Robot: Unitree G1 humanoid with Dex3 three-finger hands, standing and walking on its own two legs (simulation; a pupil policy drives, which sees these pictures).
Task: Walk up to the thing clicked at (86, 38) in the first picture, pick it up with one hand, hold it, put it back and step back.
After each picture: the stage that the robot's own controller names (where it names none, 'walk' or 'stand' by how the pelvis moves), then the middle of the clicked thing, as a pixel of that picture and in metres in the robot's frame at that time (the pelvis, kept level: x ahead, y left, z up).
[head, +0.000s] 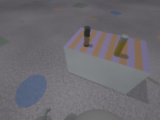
stand; (86, 37) +0.91 +0.08 -0.06
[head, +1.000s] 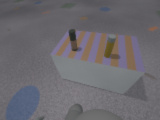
walk; (73, 41) +0.78 +0.25 -0.04
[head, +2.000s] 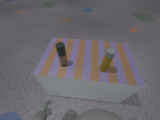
stand; (62, 55) +0.53 +0.27 -0.03
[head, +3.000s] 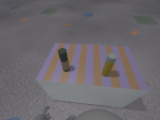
stand; (64, 61) +0.51 +0.25 -0.05
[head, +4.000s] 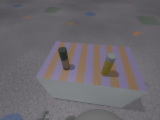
stand; (64, 59) +0.52 +0.25 -0.06
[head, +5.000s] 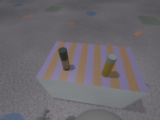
stand; (64, 60) +0.52 +0.25 -0.06
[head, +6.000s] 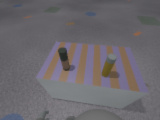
stand; (64, 60) +0.52 +0.26 -0.06
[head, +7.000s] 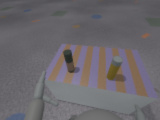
rise first; (69, 62) +0.51 +0.24 -0.05
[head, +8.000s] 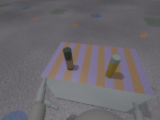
go down; (68, 59) +0.53 +0.24 -0.05
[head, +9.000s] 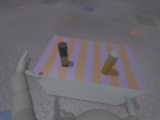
go down; (63, 55) +0.53 +0.23 -0.04
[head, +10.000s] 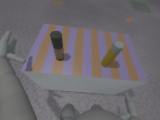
go down; (58, 48) +0.52 +0.22 +0.01
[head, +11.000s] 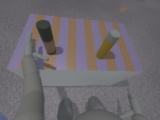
close in; (48, 40) +0.53 +0.24 +0.04
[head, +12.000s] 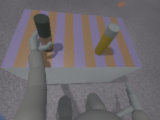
close; (45, 36) +0.55 +0.23 +0.06
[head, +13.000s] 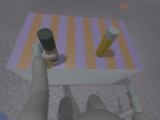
lift; (50, 48) +0.47 +0.21 +0.05
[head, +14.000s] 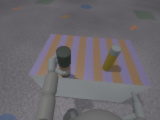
lift; (64, 64) +0.35 +0.16 +0.10
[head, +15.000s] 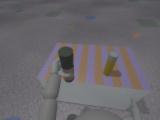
hold; (67, 67) +0.31 +0.15 +0.14
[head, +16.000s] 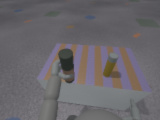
hold; (68, 68) +0.31 +0.15 +0.13
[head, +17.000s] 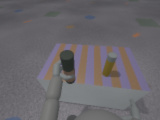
hold; (69, 69) +0.32 +0.14 +0.12
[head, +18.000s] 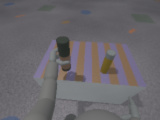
crouch; (64, 56) +0.41 +0.17 +0.12
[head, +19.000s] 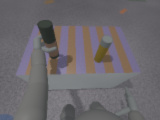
lower; (50, 42) +0.50 +0.21 +0.10
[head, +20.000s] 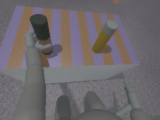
lower; (44, 38) +0.52 +0.21 +0.06
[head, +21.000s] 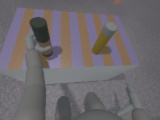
lower; (44, 40) +0.51 +0.22 +0.06
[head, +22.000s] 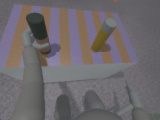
lower; (41, 37) +0.53 +0.22 +0.06
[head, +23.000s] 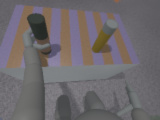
lower; (42, 38) +0.53 +0.22 +0.06
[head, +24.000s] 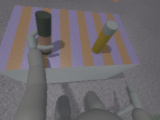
open; (44, 36) +0.54 +0.20 +0.06
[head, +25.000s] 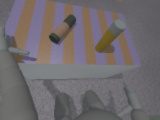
sink last; (63, 28) +0.66 +0.13 -0.03
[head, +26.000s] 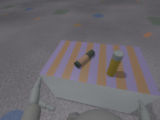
sink last; (85, 58) +0.62 +0.10 -0.09
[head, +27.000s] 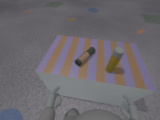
stand; (85, 56) +0.61 +0.07 -0.09
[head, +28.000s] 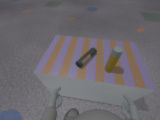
stand; (86, 57) +0.59 +0.05 -0.08
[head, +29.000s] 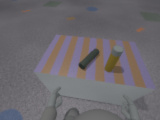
stand; (89, 58) +0.58 +0.02 -0.08
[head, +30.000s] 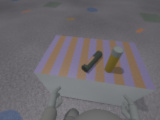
stand; (92, 60) +0.56 -0.01 -0.08
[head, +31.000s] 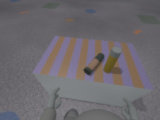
stand; (94, 63) +0.54 -0.04 -0.08
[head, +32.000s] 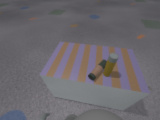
stand; (98, 69) +0.53 -0.07 -0.14
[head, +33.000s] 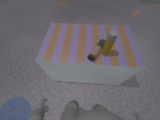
walk; (97, 49) +0.63 -0.06 -0.12
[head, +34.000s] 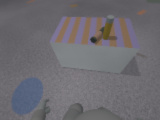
walk; (98, 34) +0.90 -0.05 -0.12
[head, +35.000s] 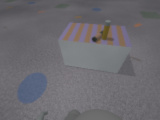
stand; (99, 35) +1.09 -0.06 -0.13
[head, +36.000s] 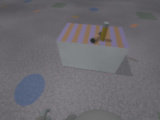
stand; (97, 37) +1.08 -0.07 -0.15
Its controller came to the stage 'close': yes
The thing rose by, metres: 0.18
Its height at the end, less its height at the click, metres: -0.09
